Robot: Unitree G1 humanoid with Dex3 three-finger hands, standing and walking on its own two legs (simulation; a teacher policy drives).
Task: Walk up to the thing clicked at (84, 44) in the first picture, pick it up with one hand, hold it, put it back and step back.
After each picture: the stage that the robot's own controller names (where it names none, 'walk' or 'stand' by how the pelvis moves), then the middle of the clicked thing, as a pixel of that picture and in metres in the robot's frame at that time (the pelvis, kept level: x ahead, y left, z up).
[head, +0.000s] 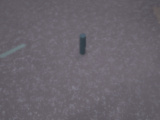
stand; (82, 44) +1.29 +0.03 -0.65
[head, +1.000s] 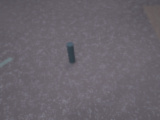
walk; (71, 53) +1.17 +0.23 -0.64
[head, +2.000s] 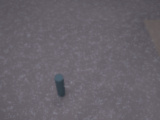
walk; (60, 86) +0.71 +0.23 -0.63
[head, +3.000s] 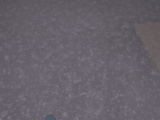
stand; out of the picture +0.38 +0.21 -0.63
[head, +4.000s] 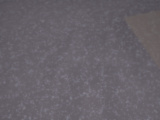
walk; out of the picture +0.32 +0.21 -0.64
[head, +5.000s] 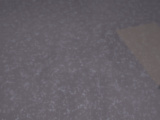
stand; out of the picture +0.30 +0.17 -0.66
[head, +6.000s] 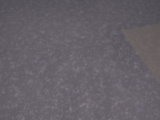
stand; out of the picture +0.31 +0.17 -0.66
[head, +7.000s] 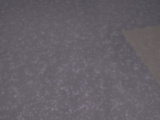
stand; out of the picture +0.30 +0.18 -0.66
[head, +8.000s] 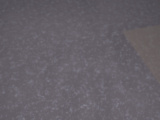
stand; out of the picture +0.30 +0.17 -0.66
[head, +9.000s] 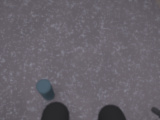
go down; (46, 91) +0.37 +0.19 -0.42
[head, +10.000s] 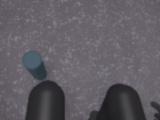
go down; (36, 68) +0.40 +0.21 -0.27
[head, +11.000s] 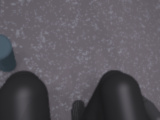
close in; (3, 57) +0.38 +0.25 -0.19
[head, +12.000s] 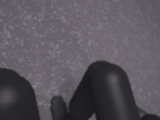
close; out of the picture +0.38 +0.27 -0.16
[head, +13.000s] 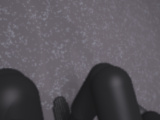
lift; out of the picture +0.36 +0.27 -0.16
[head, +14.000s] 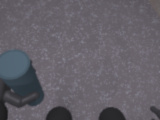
lift; (26, 84) +0.31 +0.18 +0.03
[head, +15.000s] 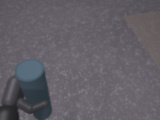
hold; (37, 94) +0.29 +0.16 +0.03
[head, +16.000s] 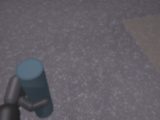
hold; (38, 92) +0.30 +0.16 +0.03
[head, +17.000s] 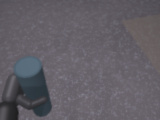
hold; (36, 91) +0.31 +0.17 +0.03
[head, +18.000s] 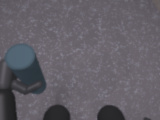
crouch; (30, 74) +0.36 +0.18 -0.03
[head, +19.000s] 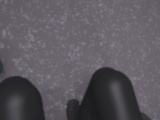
lower; out of the picture +0.39 +0.25 -0.15
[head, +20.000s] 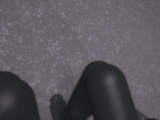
lower; out of the picture +0.38 +0.28 -0.16
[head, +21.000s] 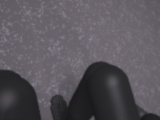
lower; out of the picture +0.37 +0.29 -0.16
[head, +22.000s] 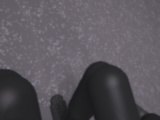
lower; out of the picture +0.37 +0.29 -0.16
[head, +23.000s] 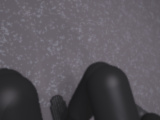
lower; out of the picture +0.36 +0.29 -0.16
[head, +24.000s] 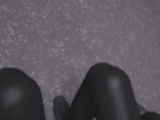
open; out of the picture +0.35 +0.29 -0.16
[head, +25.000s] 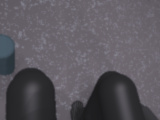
stand; (3, 58) +0.38 +0.26 -0.19
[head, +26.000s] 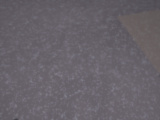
stand; out of the picture +0.33 +0.19 -0.57
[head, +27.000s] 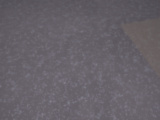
stand; out of the picture +0.33 +0.20 -0.60
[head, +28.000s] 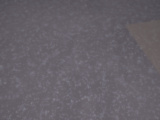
stand; out of the picture +0.32 +0.19 -0.62
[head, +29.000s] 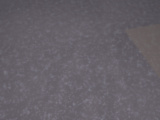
stand; out of the picture +0.35 +0.19 -0.66
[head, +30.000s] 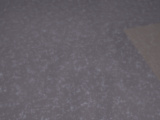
stand; out of the picture +0.29 +0.19 -0.66
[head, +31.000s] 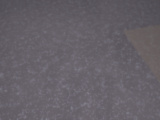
stand; out of the picture +0.31 +0.19 -0.66
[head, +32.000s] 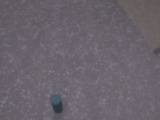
walk; (57, 104) +0.42 +0.16 -0.64
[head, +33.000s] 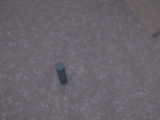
walk; (61, 74) +0.72 +0.24 -0.63
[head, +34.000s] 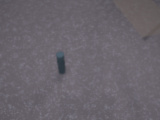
stand; (61, 63) +0.96 +0.20 -0.64
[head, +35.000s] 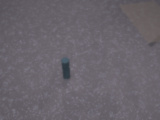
stand; (66, 69) +0.92 +0.17 -0.66
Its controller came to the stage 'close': yes
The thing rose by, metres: 0.68
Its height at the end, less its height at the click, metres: +0.00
